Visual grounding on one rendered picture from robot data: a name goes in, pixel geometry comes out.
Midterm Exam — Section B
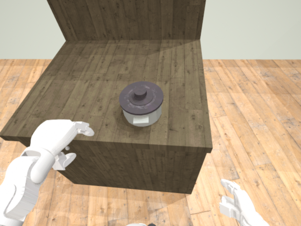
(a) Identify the right robot forearm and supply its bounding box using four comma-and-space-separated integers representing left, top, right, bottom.
240, 210, 270, 226

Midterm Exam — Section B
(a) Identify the left robot forearm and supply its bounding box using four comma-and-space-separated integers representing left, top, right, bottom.
0, 146, 55, 226

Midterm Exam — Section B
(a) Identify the knob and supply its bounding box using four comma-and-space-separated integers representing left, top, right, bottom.
134, 86, 147, 98

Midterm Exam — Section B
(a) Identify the table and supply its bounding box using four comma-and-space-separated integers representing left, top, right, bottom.
0, 0, 213, 194

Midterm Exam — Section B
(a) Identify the robot left hand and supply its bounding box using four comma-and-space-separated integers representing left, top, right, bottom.
30, 120, 94, 170

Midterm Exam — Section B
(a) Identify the pot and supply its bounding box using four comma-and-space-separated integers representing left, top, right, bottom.
122, 106, 162, 127

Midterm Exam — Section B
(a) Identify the lid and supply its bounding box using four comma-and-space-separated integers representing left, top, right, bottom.
119, 81, 164, 115

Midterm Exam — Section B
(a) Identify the robot right hand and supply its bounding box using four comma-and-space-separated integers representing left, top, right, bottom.
219, 179, 256, 223

